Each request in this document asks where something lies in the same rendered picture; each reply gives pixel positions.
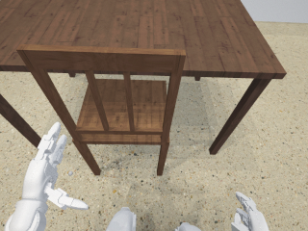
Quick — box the right robot hand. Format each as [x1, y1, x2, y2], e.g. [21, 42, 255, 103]
[231, 192, 270, 231]

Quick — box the left robot thigh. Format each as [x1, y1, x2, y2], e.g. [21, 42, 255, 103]
[106, 210, 137, 231]

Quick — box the chair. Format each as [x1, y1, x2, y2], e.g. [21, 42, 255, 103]
[16, 44, 186, 176]

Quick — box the robot left shin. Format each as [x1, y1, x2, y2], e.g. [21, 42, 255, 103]
[120, 207, 130, 211]

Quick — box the table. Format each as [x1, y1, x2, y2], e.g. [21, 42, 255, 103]
[0, 0, 287, 155]

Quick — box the left robot hand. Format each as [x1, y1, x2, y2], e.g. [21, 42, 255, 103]
[21, 121, 89, 210]

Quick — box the left robot forearm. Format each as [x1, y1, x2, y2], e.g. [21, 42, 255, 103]
[4, 198, 48, 231]

